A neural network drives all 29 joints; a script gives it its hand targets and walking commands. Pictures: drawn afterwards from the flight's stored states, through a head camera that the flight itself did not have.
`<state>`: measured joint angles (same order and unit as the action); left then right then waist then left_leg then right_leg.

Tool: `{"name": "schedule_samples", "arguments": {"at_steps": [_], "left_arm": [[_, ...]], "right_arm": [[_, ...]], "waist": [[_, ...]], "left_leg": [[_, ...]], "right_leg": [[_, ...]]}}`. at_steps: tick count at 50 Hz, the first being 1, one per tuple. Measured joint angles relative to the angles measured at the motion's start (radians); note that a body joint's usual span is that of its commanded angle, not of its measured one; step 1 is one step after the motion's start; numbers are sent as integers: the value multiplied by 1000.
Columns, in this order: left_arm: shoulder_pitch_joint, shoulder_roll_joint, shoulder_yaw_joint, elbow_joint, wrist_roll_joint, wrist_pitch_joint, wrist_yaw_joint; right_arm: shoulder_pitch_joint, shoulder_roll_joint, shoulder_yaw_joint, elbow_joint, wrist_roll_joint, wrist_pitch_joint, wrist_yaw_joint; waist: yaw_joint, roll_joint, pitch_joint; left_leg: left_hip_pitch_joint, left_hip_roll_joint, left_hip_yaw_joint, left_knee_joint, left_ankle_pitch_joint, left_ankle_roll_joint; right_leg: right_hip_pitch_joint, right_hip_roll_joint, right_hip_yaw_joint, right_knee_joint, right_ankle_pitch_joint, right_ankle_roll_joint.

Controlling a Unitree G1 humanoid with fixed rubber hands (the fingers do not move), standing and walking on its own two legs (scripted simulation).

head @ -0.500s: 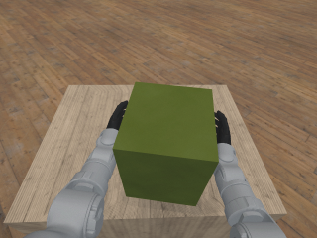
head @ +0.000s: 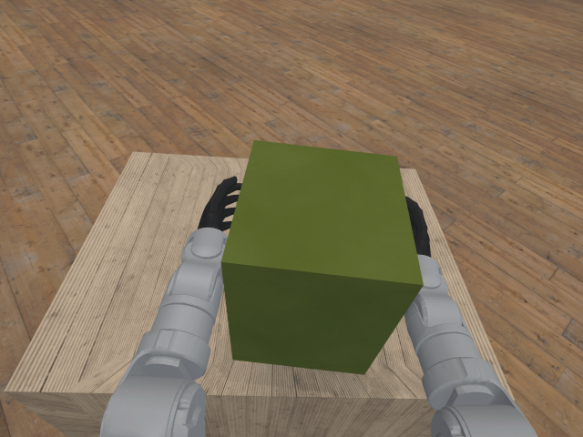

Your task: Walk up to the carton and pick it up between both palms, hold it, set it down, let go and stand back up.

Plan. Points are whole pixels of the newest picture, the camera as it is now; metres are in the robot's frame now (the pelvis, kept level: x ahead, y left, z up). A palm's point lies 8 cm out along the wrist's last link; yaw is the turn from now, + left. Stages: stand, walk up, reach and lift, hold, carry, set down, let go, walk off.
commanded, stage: reach and lift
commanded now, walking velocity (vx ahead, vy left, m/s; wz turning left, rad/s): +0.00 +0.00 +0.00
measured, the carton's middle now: (311, 262) +0.35 -0.03 +0.08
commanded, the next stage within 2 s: hold in 1.30 s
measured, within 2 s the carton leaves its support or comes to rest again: neither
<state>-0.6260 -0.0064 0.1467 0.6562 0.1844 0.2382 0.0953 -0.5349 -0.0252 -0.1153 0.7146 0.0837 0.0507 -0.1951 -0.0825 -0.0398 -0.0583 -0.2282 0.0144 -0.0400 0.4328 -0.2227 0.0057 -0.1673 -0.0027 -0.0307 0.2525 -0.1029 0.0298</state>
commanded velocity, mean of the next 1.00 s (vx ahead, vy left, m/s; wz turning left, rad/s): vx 0.00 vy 0.00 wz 0.00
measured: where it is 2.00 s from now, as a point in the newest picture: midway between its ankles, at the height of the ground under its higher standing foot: outside the picture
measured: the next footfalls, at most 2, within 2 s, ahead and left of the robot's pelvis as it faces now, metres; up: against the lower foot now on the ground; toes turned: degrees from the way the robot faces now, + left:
none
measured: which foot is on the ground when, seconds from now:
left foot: down 0.00-1.00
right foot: down 0.00-1.00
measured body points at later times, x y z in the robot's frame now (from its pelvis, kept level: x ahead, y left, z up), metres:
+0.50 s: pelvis +0.00 -0.03 +0.00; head -0.03 +0.00 +0.45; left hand +0.38 +0.13 +0.13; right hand +0.37 -0.17 +0.13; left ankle +0.00 +0.11 -0.75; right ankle +0.02 -0.14 -0.75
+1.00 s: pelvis -0.01 -0.01 +0.00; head -0.03 +0.03 +0.45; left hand +0.37 +0.13 +0.15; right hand +0.37 -0.17 +0.14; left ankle +0.00 +0.11 -0.75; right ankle +0.02 -0.14 -0.75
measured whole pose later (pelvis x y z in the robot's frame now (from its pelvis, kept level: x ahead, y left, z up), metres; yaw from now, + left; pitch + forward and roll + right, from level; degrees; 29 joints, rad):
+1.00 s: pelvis -0.01 -0.01 +0.00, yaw +1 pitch -6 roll -1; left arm -0.55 -0.07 0.20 0.21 0.29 0.58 0.07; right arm -0.58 -0.06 -0.04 0.57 0.15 0.22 -0.16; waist -0.07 -0.07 0.05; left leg -0.07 0.01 -0.05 0.38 -0.21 -0.01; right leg -0.03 0.00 -0.04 0.27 -0.13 0.02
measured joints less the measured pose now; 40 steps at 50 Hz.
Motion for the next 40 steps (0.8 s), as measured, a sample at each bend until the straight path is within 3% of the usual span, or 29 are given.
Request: {"name": "schedule_samples", "arguments": {"at_steps": [10,13,16,25,34,40], "left_arm": [[74,-30,16,-191,11,92,3],[78,-33,45,-224,25,115,-15],[70,-32,78,-233,33,142,-49],[105,-10,76,-334,36,203,-83],[97,-17,62,-387,75,280,-83],[91,-46,55,-420,97,314,-56]], "right_arm": [[15,-9,33,-102,14,64,11],[-8,-4,36,-116,7,98,11],[-30,11,26,-100,-16,122,13],[-19,22,67,-157,10,161,-16],[-23,16,63,-150,33,174,-1],[-27,0,53,-146,38,167,25]], "waist": [[28,12,18],[32,12,39],[31,5,54],[15,-17,65],[13,-44,80],[4,-45,88]], "left_leg": [[35,11,-9,-48,28,-23],[71,13,-13,-70,37,-29],[100,12,-23,-93,48,-34],[138,7,-47,-100,49,-36],[158,-4,-38,-68,28,-22],[161,-9,-29,-48,15,-13]], "right_leg": [[6,11,-6,16,-8,-24],[34,13,-9,14,-9,-30],[57,12,-19,13,-14,-35],[107,8,-41,2,-21,-36],[134,-2,-31,12,-28,-22],[142,-6,-22,16,-29,-13]]}}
